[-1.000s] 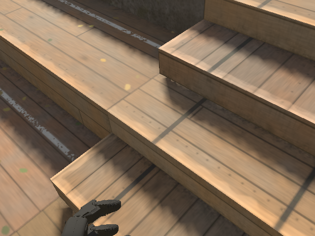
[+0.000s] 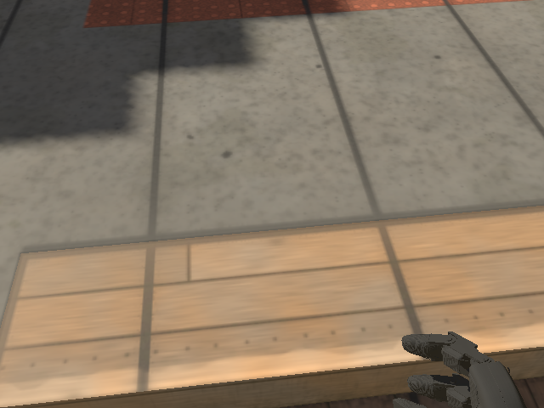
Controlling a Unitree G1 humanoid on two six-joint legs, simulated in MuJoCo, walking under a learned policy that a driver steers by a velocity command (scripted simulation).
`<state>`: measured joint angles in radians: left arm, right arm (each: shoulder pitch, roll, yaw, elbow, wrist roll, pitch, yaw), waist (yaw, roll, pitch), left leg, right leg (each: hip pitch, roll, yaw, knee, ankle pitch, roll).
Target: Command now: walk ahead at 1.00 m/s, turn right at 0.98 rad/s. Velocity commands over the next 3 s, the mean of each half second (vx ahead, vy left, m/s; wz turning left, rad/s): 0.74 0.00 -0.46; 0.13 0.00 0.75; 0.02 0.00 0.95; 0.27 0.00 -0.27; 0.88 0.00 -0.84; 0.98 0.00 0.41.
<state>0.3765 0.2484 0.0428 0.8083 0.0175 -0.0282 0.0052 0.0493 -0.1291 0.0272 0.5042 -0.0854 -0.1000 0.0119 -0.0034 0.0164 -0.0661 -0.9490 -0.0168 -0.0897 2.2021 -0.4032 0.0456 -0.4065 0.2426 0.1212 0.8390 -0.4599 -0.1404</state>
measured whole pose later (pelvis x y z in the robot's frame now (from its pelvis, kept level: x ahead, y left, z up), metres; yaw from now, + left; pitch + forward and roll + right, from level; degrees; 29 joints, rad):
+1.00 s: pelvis +0.55 +0.02 +0.32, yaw +14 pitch -1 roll -2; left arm 0.25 0.27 0.06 0.70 0.04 -0.01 0.02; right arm 0.13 -0.27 -0.08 0.58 -0.01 0.09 0.03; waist 0.04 -0.01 0.04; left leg -0.47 0.08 0.12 0.79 -0.37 0.05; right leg -0.22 -0.18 -0.38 0.63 -0.34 0.02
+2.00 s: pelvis +0.69 +0.04 +0.34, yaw +31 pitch +2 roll +0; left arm 0.23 0.31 0.10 0.65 0.02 0.03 -0.05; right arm 0.33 -0.28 -0.05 0.71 -0.03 -0.06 -0.03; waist -0.03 -0.02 -0.04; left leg -0.06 -0.02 0.07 0.33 -0.31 0.04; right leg -0.67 0.04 0.05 1.14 -0.23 -0.01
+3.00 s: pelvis +1.56 +0.16 +0.33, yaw +19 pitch +0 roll +2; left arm 0.05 0.22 -0.06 0.58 0.07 -0.08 -0.01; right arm 0.54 -0.29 -0.06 0.91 -0.01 -0.05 0.01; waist -0.07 -0.01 0.01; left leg -0.15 -0.22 -0.07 0.40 -0.24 0.17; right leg -0.68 -0.10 0.12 1.14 -0.26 0.02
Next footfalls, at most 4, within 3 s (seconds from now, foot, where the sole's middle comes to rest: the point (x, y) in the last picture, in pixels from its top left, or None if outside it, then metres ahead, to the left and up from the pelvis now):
0.18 left None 0.34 0.16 -0.59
0.54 right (344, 309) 0.61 -0.11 -0.44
1.02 left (220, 300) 0.63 0.14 -0.44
1.52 right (286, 246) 0.77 0.00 -0.44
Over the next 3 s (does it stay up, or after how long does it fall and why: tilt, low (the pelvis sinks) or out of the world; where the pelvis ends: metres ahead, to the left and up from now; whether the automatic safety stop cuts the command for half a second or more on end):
stays up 1.56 0.16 0.33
